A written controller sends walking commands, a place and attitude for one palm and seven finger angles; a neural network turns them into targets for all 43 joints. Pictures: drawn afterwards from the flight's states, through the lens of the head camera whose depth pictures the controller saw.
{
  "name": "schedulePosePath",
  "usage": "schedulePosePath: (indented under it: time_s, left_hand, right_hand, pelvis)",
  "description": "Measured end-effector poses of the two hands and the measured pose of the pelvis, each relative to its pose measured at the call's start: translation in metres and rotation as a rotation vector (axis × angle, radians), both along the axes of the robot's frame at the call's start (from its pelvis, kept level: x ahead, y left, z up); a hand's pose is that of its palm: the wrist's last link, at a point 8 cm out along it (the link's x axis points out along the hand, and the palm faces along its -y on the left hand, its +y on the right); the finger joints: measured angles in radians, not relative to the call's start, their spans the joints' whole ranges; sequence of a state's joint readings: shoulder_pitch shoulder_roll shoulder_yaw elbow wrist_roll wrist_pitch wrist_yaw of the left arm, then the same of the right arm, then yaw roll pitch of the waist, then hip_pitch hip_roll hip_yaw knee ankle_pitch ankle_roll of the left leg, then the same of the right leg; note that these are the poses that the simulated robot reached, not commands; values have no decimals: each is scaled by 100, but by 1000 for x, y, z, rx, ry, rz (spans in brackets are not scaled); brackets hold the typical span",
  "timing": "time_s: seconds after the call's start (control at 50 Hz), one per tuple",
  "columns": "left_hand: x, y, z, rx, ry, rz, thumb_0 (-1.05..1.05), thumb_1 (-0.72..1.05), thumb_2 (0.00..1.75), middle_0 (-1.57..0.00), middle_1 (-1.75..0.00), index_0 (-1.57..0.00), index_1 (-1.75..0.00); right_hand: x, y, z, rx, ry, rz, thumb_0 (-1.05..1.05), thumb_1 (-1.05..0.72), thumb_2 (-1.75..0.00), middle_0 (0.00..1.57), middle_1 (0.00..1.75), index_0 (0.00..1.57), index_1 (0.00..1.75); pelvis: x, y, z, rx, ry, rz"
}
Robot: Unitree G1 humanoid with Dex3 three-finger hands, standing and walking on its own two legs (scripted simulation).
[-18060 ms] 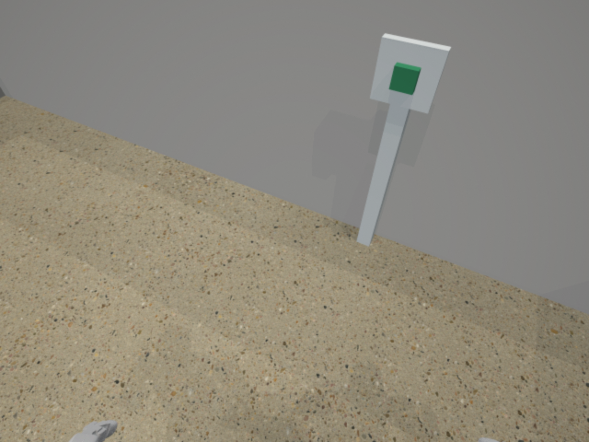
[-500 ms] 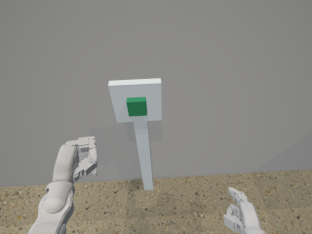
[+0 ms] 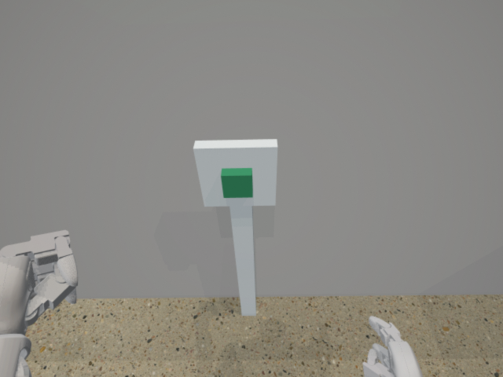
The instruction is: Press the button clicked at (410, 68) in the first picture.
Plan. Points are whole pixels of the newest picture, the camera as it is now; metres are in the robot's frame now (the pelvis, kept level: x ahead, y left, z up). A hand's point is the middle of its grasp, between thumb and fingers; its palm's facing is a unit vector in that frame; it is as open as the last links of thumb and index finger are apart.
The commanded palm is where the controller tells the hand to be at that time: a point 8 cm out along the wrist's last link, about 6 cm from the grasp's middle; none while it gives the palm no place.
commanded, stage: draw the hand back to the body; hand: left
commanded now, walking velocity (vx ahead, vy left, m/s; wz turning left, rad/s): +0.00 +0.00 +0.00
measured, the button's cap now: (237, 182) +0.52 +0.11 +0.01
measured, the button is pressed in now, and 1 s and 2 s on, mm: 0 0 0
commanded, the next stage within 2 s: step back with the hand held close in 0.24 s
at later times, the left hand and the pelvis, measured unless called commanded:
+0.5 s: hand (68, 283) +0.17 +0.24 +0.16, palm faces +0.41 -0.80 -0.44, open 3.1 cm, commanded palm +0.11 +0.27 +0.17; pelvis -0.02 -0.01 +0.00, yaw +1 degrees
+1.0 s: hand (28, 335) +0.11 +0.26 +0.15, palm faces +0.35 -0.81 -0.48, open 3.1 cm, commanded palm +0.05 +0.30 +0.17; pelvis -0.07 +0.02 -0.01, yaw +1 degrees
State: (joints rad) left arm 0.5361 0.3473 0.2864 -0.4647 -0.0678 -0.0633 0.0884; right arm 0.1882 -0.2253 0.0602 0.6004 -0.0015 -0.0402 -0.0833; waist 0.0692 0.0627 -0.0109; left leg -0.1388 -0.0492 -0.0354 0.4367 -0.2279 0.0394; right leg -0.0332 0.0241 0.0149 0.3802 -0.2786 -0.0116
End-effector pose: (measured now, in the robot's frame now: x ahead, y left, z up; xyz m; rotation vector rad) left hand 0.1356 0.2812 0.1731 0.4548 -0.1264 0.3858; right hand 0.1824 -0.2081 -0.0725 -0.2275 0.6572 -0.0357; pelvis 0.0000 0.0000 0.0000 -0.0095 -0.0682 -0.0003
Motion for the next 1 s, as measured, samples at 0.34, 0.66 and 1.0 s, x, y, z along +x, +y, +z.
schedulePosePath:
  time_s: [0.34,0.66,1.0]
  left_hand:
    - [-10,-12,0,-17,-31,-4,2,89,90,-131,-150,-130,-150]
    - [-15,-7,-6,64,67,-51,2,89,90,-131,-150,-130,-150]
    - [-61,16,-4,99,-16,-63,2,89,90,-131,-150,-130,-150]
  right_hand:
    - [-11,-11,3,-10,-36,-19,2,-91,-89,20,30,21,30]
    - [-42,-33,-11,-43,112,-118,2,-91,-89,20,30,21,30]
    - [-78,-11,2,-57,46,-121,1,-91,-89,20,30,21,30]
  pelvis:
    - [-11,-8,0,-1,-20,3]
    - [-26,-2,0,-9,75,18]
    - [-74,15,-6,-32,73,15]
